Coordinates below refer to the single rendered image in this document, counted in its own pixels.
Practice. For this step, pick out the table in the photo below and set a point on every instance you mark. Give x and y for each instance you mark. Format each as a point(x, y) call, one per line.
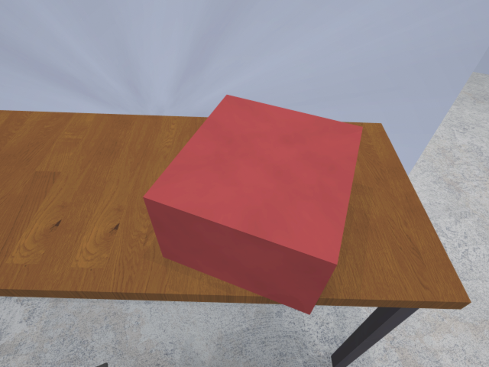
point(74, 224)

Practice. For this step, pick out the carton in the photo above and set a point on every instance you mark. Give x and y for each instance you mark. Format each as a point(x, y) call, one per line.
point(258, 197)

